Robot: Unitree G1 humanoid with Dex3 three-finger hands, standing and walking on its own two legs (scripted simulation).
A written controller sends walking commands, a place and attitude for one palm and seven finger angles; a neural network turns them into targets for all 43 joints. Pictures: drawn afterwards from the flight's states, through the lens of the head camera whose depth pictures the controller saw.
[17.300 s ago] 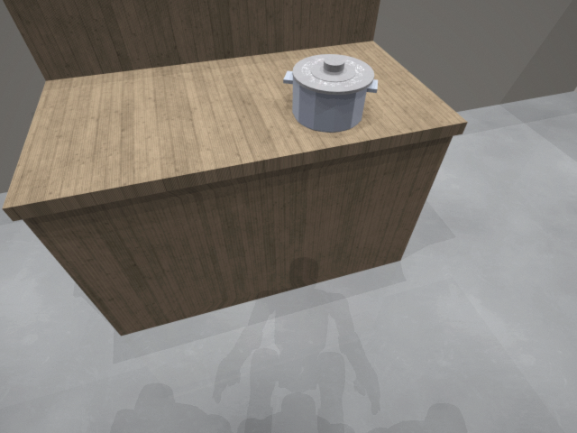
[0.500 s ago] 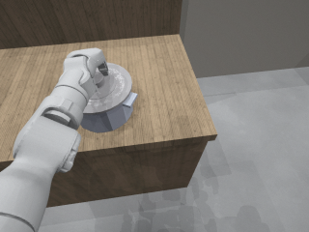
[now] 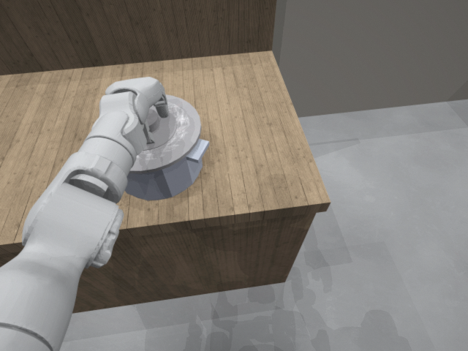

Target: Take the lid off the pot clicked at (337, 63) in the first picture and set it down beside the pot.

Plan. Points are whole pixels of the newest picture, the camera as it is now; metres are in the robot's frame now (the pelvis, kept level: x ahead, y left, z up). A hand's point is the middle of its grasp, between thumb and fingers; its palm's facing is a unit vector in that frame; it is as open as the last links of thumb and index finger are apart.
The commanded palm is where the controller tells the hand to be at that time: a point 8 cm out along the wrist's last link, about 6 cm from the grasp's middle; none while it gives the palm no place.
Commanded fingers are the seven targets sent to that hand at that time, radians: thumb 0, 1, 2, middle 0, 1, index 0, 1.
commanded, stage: close the fingers and squeeze the knob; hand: left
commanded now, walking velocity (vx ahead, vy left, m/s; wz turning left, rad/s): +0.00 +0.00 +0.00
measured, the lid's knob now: (144, 121) +0.52 +0.14 +0.09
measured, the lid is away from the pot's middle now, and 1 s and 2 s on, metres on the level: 0.01 0.01 0.02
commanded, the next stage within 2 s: lift the lid straight up in 1.00 s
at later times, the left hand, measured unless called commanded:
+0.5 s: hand (144, 122) +0.50 +0.13 +0.11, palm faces -0.39 -0.09 -0.92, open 7.8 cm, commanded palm +0.50 +0.13 +0.17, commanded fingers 0.00 0.30 0.90 -0.60 -1.03 -0.71 -1.07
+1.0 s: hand (145, 123) +0.49 +0.13 +0.11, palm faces -0.38 -0.09 -0.92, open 7.4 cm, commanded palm +0.50 +0.13 +0.17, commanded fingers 0.00 0.56 1.02 -0.66 -1.06 -0.87 -1.15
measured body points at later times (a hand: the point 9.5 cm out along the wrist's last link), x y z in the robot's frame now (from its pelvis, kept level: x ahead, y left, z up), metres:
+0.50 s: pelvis +0.01 +0.00 +0.00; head +0.06 -0.02 +0.45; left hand +0.51 +0.14 +0.17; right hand +0.05 -0.28 -0.14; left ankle +0.04 +0.10 -0.73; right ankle -0.05 -0.13 -0.73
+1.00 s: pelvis +0.01 +0.00 +0.00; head +0.06 -0.02 +0.45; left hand +0.51 +0.13 +0.17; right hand +0.04 -0.27 -0.14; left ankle +0.04 +0.10 -0.73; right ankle -0.05 -0.13 -0.73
